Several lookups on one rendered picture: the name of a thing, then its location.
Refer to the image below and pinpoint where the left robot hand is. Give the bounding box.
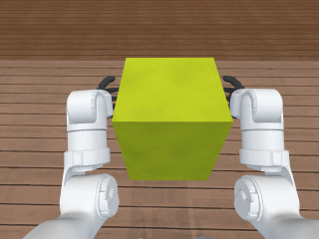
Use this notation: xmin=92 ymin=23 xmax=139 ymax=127
xmin=96 ymin=76 xmax=120 ymax=119

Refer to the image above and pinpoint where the robot left forearm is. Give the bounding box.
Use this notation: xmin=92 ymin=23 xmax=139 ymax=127
xmin=60 ymin=89 xmax=114 ymax=211

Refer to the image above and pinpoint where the right robot hand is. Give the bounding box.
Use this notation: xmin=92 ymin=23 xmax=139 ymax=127
xmin=222 ymin=76 xmax=245 ymax=119

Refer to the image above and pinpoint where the robot left upper arm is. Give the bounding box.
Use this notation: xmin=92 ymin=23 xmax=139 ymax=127
xmin=23 ymin=173 xmax=120 ymax=239

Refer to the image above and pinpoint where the robot right forearm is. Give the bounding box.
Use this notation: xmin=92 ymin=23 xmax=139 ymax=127
xmin=229 ymin=88 xmax=300 ymax=210

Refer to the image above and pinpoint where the carton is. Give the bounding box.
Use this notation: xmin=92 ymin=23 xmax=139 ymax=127
xmin=112 ymin=58 xmax=233 ymax=180

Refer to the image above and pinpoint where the robot right upper arm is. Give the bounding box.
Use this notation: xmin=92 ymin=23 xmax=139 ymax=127
xmin=233 ymin=174 xmax=319 ymax=239

